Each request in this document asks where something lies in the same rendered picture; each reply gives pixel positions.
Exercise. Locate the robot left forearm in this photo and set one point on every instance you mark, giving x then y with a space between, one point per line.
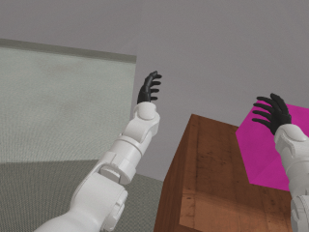
119 162

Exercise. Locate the robot right upper arm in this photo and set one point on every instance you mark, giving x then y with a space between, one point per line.
300 213

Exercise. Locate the robot left upper arm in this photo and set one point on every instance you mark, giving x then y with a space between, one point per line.
97 206

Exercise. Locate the robot right forearm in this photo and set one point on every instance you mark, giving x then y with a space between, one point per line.
293 146

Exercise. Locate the right robot hand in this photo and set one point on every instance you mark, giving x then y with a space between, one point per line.
279 112

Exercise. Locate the carton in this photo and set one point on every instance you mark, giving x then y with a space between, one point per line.
262 162

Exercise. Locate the left robot hand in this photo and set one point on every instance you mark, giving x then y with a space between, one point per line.
145 91

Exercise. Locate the pedestal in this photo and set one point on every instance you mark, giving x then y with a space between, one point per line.
206 188

